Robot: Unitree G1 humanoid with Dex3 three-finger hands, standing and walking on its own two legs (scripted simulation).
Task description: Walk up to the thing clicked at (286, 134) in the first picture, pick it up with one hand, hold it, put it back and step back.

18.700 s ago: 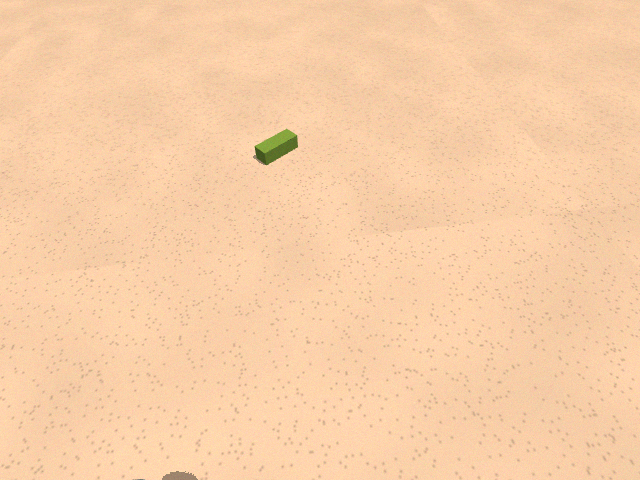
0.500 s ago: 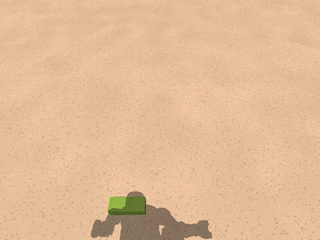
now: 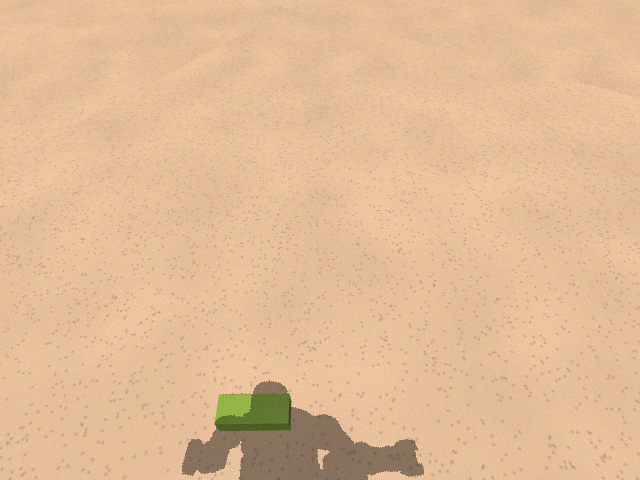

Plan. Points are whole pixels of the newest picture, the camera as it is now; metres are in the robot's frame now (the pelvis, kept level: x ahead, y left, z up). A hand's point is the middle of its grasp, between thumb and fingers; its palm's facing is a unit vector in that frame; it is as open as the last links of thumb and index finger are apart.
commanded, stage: stand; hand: left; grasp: from above
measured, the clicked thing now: (254, 412) +0.40 +0.24 -0.75
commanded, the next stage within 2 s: rise first in 1.04 s
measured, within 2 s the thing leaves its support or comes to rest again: neither
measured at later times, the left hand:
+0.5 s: hand out of the picture +0.07 +0.25 -0.16, palm faces -0.03 -0.94 -0.34, open 7.4 cm
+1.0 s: hand out of the picture +0.07 +0.25 -0.16, palm faces -0.03 -0.94 -0.34, open 7.4 cm
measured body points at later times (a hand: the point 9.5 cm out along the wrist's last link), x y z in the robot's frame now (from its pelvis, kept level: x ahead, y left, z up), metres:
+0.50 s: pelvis +0.00 +0.00 +0.00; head +0.01 +0.00 +0.45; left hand +0.08 +0.30 -0.13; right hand +0.08 -0.30 -0.13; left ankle +0.01 +0.14 -0.75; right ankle -0.01 -0.13 -0.75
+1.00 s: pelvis +0.01 +0.00 +0.00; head +0.02 +0.00 +0.45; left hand +0.07 +0.30 -0.13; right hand +0.08 -0.30 -0.14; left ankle +0.01 +0.14 -0.75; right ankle -0.01 -0.13 -0.75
